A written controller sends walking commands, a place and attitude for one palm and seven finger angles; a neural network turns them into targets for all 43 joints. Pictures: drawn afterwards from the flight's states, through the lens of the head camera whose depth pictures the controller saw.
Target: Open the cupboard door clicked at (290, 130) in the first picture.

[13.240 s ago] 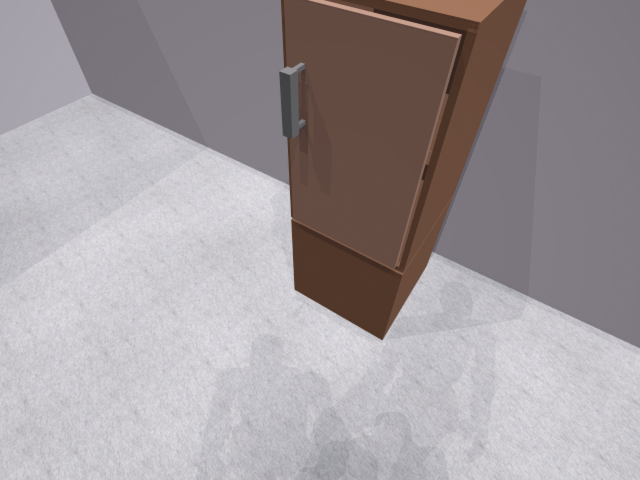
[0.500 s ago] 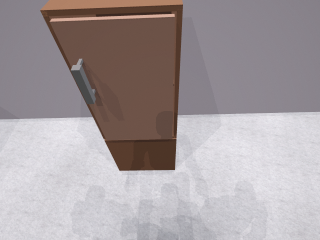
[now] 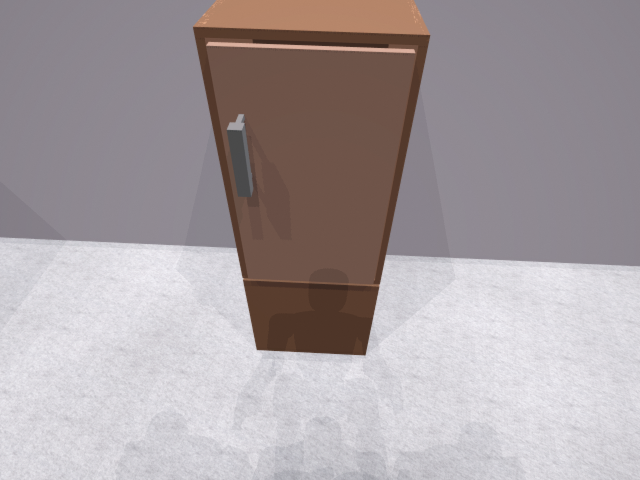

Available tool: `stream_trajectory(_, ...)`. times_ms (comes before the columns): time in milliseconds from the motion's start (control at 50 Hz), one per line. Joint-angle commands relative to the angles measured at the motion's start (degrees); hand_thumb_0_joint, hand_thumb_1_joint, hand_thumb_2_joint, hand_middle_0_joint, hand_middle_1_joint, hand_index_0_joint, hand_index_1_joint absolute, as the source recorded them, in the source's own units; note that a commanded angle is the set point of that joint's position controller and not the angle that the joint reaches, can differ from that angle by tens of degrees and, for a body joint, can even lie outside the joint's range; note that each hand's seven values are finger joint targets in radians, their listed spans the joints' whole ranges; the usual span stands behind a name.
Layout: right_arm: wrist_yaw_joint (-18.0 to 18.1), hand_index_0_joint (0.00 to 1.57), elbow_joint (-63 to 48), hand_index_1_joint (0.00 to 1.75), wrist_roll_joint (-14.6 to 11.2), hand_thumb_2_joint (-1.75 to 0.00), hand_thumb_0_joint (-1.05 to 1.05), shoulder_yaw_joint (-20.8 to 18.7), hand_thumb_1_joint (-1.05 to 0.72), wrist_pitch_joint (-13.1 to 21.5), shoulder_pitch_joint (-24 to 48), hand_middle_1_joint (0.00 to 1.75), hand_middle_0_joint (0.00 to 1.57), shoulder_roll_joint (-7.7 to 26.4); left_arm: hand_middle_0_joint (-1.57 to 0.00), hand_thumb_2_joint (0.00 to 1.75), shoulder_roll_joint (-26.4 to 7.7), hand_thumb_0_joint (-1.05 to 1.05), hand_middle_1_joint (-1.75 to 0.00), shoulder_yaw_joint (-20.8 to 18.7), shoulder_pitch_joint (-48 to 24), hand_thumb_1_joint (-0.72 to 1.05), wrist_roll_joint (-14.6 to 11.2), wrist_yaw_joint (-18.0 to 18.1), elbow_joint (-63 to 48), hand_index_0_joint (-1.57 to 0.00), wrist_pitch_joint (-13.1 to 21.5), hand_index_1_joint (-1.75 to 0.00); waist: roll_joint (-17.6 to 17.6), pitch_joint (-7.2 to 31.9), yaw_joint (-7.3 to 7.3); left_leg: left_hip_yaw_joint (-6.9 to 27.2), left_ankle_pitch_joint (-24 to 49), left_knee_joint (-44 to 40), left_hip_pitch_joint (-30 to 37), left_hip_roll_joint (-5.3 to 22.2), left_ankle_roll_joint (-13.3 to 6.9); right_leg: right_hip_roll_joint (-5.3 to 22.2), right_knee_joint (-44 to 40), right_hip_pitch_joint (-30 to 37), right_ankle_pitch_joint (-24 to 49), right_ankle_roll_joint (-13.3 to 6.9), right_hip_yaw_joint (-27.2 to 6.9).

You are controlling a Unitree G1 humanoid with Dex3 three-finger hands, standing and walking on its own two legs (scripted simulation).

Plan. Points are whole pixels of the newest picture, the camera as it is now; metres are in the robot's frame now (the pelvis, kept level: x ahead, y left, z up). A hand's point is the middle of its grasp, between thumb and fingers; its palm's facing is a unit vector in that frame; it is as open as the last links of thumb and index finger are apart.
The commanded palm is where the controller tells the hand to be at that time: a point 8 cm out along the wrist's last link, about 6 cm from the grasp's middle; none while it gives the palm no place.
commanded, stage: come to a stop and stand still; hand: left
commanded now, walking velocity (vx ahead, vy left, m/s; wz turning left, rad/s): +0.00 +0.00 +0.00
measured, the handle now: (243, 155) +0.65 +0.20 +0.07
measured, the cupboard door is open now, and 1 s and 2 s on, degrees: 0 0 0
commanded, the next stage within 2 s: look again from close up in 0.70 s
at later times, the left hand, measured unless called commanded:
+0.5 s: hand out of the picture -0.05 +0.15 -0.17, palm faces +0.07 -0.98 -0.16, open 7.4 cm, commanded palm none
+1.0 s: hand out of the picture -0.02 +0.14 -0.17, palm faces +0.08 -0.98 -0.17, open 7.4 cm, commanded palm none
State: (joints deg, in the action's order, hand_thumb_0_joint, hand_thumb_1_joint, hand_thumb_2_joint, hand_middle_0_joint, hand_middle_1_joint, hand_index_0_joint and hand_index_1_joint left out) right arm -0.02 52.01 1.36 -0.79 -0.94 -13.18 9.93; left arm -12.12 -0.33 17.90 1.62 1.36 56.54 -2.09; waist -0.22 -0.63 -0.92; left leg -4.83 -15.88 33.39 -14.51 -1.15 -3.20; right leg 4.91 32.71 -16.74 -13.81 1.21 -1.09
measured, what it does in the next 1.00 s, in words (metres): stands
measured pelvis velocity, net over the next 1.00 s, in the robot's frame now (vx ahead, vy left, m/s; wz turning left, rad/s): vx -0.01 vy -0.02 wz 0.04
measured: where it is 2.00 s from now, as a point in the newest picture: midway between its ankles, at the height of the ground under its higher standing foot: outside the picture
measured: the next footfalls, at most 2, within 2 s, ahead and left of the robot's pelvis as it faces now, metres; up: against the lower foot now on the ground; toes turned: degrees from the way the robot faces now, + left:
none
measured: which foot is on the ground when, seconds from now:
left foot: down 0.00-1.00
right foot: down 0.00-1.00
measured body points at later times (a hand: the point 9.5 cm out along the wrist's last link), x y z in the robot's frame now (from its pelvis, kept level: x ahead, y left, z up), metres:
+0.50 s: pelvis -0.02 -0.01 +0.00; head -0.04 -0.01 +0.45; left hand -0.06 +0.20 -0.16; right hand -0.01 -0.24 -0.15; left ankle +0.03 +0.08 -0.73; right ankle +0.06 -0.17 -0.73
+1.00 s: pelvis -0.01 -0.02 +0.00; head -0.01 -0.02 +0.45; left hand -0.03 +0.19 -0.16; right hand +0.00 -0.24 -0.15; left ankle +0.03 +0.08 -0.73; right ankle +0.06 -0.17 -0.73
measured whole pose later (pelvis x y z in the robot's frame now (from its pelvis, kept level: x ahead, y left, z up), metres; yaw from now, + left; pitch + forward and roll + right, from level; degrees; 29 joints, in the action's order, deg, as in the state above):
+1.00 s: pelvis -0.01 -0.02 +0.00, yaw +2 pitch -1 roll +0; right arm 0.8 60.1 1.5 -1.1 0.1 -19.1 8.2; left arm -7.8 -0.9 20.2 1.3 1.1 60.2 0.1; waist 0.5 0.1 0.4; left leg -2.0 -12.5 30.7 -17.4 -0.7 -1.4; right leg 0.9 30.0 -18.7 -10.6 1.9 -4.4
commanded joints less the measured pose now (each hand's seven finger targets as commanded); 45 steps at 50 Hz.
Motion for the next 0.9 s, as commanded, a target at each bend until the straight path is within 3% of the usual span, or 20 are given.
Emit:
stream_trajectory(0, 0.5, 0.20, -3.4, 0.30, -0.1, -0.90, 0.00, -2.4, -0.90, 0.8, 0.0, 0.30, 0.20, 8.9, -0.20, 0.90, -4.0, 0.00, -0.30, -0.7, 4.6, 0.90, 0.2, 0.1, -2.4, -0.20, 1.2, -0.30, -0.8, -4.0, -0.53, 11.3, -20.4, -17.5, -11.4, 7.8, -0.6, -2.4, -3.5, 3.4, -5.0, -1.6, 1.4)
stream_trajectory(100, 0.6, 0.20, -1.6, 0.30, -0.1, -0.90, 0.00, -2.2, -0.90, 0.8, -2.4, 0.30, 0.20, 8.3, -0.20, 0.90, -3.8, 0.00, -0.30, -0.7, 5.0, 0.90, 0.1, 0.0, -1.9, -0.20, 1.7, -0.30, -1.1, -4.5, 0.56, 11.1, -19.2, -16.1, -8.8, 6.3, -0.1, -2.1, -7.2, -1.4, -10.2, -2.1, -2.5)
stream_trajectory(180, 0.8, 0.20, 0.0, 0.30, -0.2, -0.90, 0.00, -2.1, -0.90, 1.1, -3.7, 0.30, 0.20, 7.7, -0.20, 0.90, -3.0, 0.00, -0.30, -0.7, 6.2, 0.90, -0.1, 0.0, -0.5, -0.20, 2.1, -0.30, -1.9, -4.2, 0.63, 11.4, -17.5, -16.2, -7.8, 6.5, 0.0, -2.2, -7.5, -1.6, -8.6, -2.4, -3.6)
stream_trajectory(280, 1.0, 0.20, 2.0, 0.30, -0.4, -0.90, 0.00, -1.7, -0.90, 1.6, -5.4, 0.30, 0.20, 6.7, -0.20, 0.90, -2.3, 0.00, -0.30, -0.6, 6.9, 0.90, -0.2, 0.0, 1.1, -0.20, 2.6, -0.30, -0.3, -3.3, 0.86, 11.2, -14.7, -15.2, -6.3, 6.2, 0.3, -1.8, -8.7, -1.8, -8.7, -2.8, -5.6)
stream_trajectory(420, 1.1, 0.20, 3.9, 0.30, -0.3, -0.90, 0.00, -1.6, -0.90, 1.5, -6.9, 0.30, 0.20, 5.5, -0.20, 0.90, -1.3, 0.00, -0.30, -0.8, 7.1, 0.90, -0.3, 0.2, 2.1, -0.20, 2.7, -0.30, 1.4, -5.4, 0.98, 10.6, -14.1, -13.7, -7.2, 5.3, 0.7, -1.4, -10.6, -4.1, -13.0, -2.9, -7.5)
stream_trajectory(600, 1.2, 0.20, 5.1, 0.30, -0.1, -0.90, 0.00, -1.7, -0.90, 1.5, -8.1, 0.30, 0.20, 4.4, -0.20, 0.90, -0.7, 0.00, -0.30, -1.3, 6.2, 0.90, -0.3, 0.1, 1.7, -0.20, 2.7, -0.30, 2.1, -4.4, 1.04, 10.4, -13.4, -12.4, -7.5, 5.0, 0.9, -1.6, -10.2, -4.5, -13.5, -3.1, -7.9)
stream_trajectory(800, 1.2, 0.20, 5.3, 0.30, 0.0, -0.90, 0.00, -1.7, -0.90, 1.8, -7.9, 0.30, 0.20, 4.4, -0.20, 0.90, -0.5, 0.00, -0.30, -1.4, 5.9, 0.90, -0.2, 0.2, 1.4, -0.20, 2.7, -0.30, -0.9, -5.1, 0.78, 11.8, -14.9, -14.6, -8.7, 6.1, 0.8, -2.4, -8.8, -3.5, -10.5, -2.9, -6.8)
stream_trajectory(880, 1.3, 0.20, 5.3, 0.30, -0.1, -0.90, 0.00, -1.7, -0.90, 1.8, -8.1, 0.30, 0.20, 4.1, -0.20, 0.90, -0.4, 0.00, -0.30, -1.4, 5.9, 0.90, -0.2, 0.2, 1.4, -0.20, 2.9, -0.30, 0.9, -4.6, 0.93, 11.2, -12.8, -13.4, -7.5, 5.7, 0.8, -2.0, -9.8, -3.6, -10.2, -3.0, -7.5)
